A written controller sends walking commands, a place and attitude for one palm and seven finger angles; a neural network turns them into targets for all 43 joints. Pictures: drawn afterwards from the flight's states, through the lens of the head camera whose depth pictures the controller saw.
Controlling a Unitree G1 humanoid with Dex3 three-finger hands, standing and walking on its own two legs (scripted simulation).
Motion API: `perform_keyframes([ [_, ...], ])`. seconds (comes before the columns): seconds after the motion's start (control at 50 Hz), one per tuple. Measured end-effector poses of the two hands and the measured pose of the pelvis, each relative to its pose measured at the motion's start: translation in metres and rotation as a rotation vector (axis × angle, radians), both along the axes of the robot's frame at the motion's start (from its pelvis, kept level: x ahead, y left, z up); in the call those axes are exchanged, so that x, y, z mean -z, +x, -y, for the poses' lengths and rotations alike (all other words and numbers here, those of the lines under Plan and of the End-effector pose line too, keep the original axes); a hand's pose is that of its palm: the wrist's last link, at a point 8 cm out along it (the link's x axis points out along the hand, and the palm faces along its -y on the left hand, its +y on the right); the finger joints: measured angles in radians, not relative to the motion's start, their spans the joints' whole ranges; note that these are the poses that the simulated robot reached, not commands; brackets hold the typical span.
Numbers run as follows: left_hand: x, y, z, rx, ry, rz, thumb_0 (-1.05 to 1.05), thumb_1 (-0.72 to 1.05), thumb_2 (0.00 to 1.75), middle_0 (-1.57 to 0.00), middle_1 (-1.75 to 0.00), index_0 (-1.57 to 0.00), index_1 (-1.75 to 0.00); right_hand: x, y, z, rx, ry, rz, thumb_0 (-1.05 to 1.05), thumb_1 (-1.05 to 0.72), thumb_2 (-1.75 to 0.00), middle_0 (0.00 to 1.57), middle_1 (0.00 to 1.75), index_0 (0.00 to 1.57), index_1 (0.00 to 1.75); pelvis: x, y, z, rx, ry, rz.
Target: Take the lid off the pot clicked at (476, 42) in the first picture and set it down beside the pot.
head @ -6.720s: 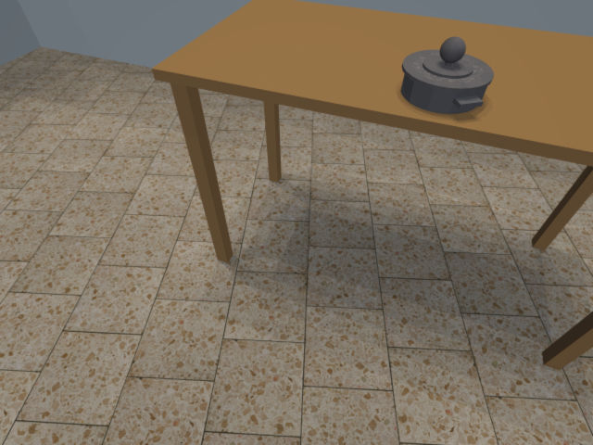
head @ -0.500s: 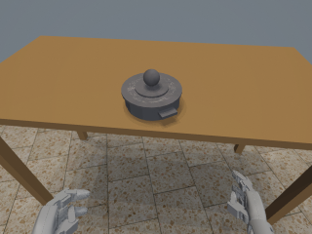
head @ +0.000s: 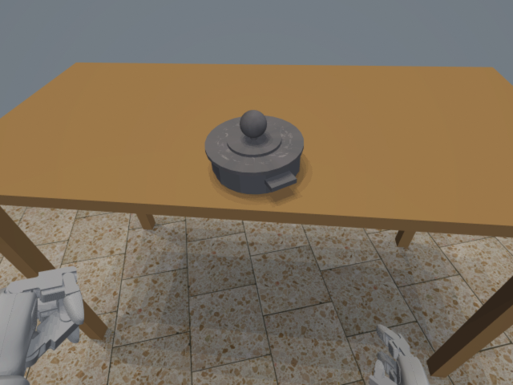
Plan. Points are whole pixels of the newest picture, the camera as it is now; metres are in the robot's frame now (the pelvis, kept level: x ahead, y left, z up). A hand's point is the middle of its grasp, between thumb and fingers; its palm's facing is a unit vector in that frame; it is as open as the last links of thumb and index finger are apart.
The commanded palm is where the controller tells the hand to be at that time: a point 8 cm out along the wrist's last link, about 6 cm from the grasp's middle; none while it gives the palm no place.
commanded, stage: raise the hand higher, near the body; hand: left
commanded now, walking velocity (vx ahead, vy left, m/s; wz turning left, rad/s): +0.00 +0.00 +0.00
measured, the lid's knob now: (253, 124) +0.52 +0.07 +0.17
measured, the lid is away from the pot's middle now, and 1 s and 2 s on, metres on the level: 0.00 0.00 0.00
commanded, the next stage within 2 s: reach forward and open the fingers in 0.62 s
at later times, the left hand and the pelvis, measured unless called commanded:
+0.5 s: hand (65, 261) +0.18 +0.24 +0.20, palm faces +0.41 -0.80 -0.43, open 3.1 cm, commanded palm +0.12 +0.27 +0.21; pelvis +0.01 +0.00 +0.00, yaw +0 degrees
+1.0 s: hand (55, 221) +0.21 +0.25 +0.22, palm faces +0.36 -0.11 -0.92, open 2.9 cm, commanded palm +0.17 +0.26 +0.26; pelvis +0.00 +0.00 +0.00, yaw +0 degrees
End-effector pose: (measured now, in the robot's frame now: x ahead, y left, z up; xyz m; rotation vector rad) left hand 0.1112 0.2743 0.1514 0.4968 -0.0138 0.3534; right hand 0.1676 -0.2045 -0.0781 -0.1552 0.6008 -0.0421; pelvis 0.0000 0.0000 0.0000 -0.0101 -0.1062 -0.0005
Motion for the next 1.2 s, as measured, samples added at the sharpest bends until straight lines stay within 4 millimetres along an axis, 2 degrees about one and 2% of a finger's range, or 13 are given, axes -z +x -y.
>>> perform_keyframes([
  [0.08, -0.009, 0.006, 0.003, 0.021, 0.013, 0.038, 0.02, 0.89, 0.90, -1.30, -1.49, -1.30, -1.49, -0.004, 0.003, 0.006, 0.007, -0.025, 0.019, 0.02, -0.90, -0.90, 0.20, 0.30, 0.20, 0.30, 0.000, 0.001, -0.002, 0.005, 0.000, -0.004],
  [0.2, -0.025, 0.015, 0.002, 0.044, 0.038, 0.126, 0.02, 0.89, 0.90, -1.30, -1.49, -1.31, -1.50, -0.015, 0.019, 0.012, 0.015, -0.046, 0.066, 0.02, -0.90, -0.90, 0.20, 0.30, 0.20, 0.30, -0.001, 0.006, -0.002, 0.009, 0.000, -0.003],
  [0.42, -0.052, 0.025, 0.002, 0.066, 0.076, 0.243, 0.02, 0.89, 0.90, -1.31, -1.50, -1.31, -1.50, -0.027, 0.043, 0.000, -0.030, -0.039, 0.109, 0.02, -0.90, -0.90, 0.20, 0.30, 0.20, 0.30, -0.001, 0.013, -0.003, 0.010, -0.002, -0.001],
  [0.58, -0.071, 0.033, 0.003, 0.075, 0.102, 0.322, 0.02, 0.89, 0.90, -1.31, -1.50, -1.31, -1.50, -0.019, 0.043, -0.010, -0.061, -0.024, 0.067, 0.02, -0.90, -0.90, 0.20, 0.30, 0.20, 0.30, -0.001, 0.015, -0.004, 0.007, -0.003, -0.004],
  [0.74, -0.089, 0.042, 0.002, 0.088, 0.134, 0.401, 0.02, 0.89, 0.90, -1.31, -1.50, -1.31, -1.50, -0.010, 0.036, -0.008, -0.052, -0.022, 0.014, 0.02, -0.90, -0.90, 0.20, 0.30, 0.20, 0.30, -0.002, 0.016, -0.004, 0.009, -0.002, -0.005],
  [0.88, -0.106, 0.054, 0.017, 0.014, 0.641, 0.207, 0.01, 0.84, 0.93, -1.30, -1.43, -1.30, -1.43, 0.000, 0.043, -0.001, -0.100, -0.024, -0.072, 0.02, -0.90, -0.90, 0.20, 0.30, 0.20, 0.30, 0.003, 0.009, -0.006, 0.007, 0.010, -0.058],
  [0.98, -0.113, 0.062, 0.018, -0.008, 0.911, 0.059, 0.01, 0.75, 1.01, -1.28, -1.31, -1.29, -1.31, 0.005, 0.057, -0.001, -0.104, 0.007, -0.095, 0.02, -0.90, -0.90, 0.20, 0.30, 0.20, 0.30, 0.005, 0.003, -0.005, 0.000, 0.013, -0.075],
  [1.06, -0.114, 0.070, 0.013, -0.018, 0.998, -0.045, 0.01, 0.66, 1.08, -1.26, -1.18, -1.27, -1.18, 0.003, 0.067, -0.004, -0.112, 0.038, -0.079, 0.02, -0.90, -0.90, 0.20, 0.30, 0.20, 0.30, 0.004, -0.001, -0.003, -0.009, 0.014, -0.078],
  [1.2, -0.112, 0.087, 0.016, 0.040, 1.006, -0.164, 0.01, 0.44, 1.22, -1.21, -0.94, -1.22, -0.95, -0.004, 0.072, -0.009, -0.133, 0.052, -0.039, 0.02, -0.90, -0.90, 0.20, 0.30, 0.20, 0.30, 0.002, -0.006, 0.002, -0.026, 0.015, -0.057],
])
